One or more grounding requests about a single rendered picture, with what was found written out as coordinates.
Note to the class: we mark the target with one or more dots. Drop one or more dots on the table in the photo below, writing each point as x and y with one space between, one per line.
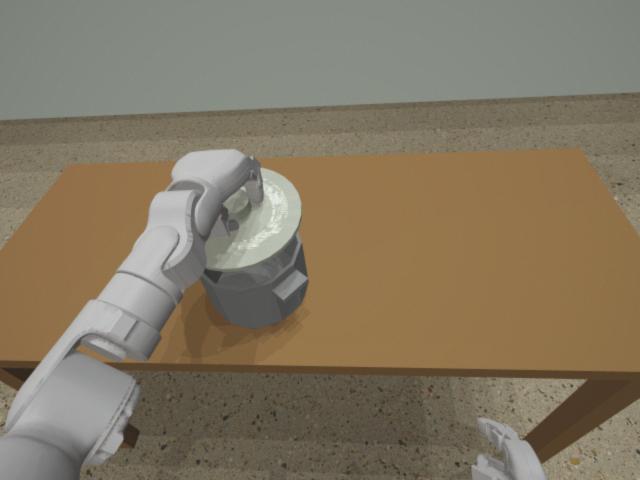
505 264

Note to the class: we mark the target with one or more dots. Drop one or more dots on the robot right hand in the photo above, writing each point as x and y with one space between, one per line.
520 460

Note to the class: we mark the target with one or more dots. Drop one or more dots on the lid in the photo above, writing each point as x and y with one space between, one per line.
264 233

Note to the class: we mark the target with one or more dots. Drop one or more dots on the pot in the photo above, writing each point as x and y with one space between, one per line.
263 295

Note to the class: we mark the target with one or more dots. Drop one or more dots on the robot left hand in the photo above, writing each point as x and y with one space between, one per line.
227 170

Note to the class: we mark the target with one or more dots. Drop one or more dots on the left robot upper arm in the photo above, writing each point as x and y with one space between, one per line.
77 417

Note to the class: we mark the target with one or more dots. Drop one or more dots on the robot left forearm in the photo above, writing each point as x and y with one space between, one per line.
126 318

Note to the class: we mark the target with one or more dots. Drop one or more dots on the knob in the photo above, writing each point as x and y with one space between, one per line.
238 205

